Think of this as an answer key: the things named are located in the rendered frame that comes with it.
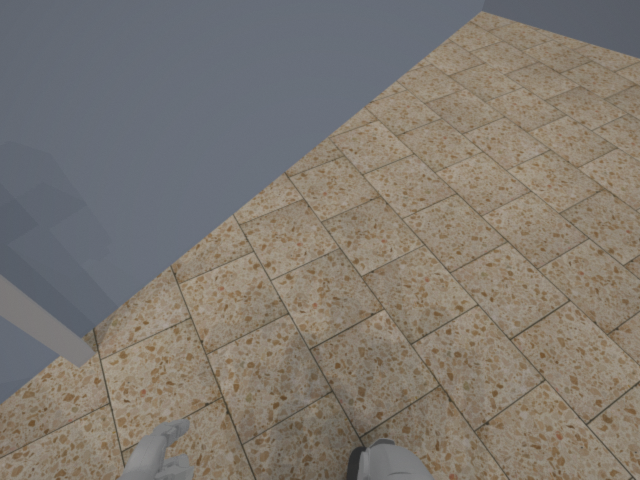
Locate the robot right foot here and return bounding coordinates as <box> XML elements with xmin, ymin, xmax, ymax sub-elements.
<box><xmin>347</xmin><ymin>446</ymin><xmax>367</xmax><ymax>480</ymax></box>

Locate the panel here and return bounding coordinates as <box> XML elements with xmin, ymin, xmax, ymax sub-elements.
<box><xmin>0</xmin><ymin>274</ymin><xmax>96</xmax><ymax>368</ymax></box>

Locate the right robot thigh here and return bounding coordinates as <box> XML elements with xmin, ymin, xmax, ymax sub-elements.
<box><xmin>359</xmin><ymin>444</ymin><xmax>435</xmax><ymax>480</ymax></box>

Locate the left robot hand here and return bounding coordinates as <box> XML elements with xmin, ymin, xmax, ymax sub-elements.
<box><xmin>122</xmin><ymin>419</ymin><xmax>194</xmax><ymax>480</ymax></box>

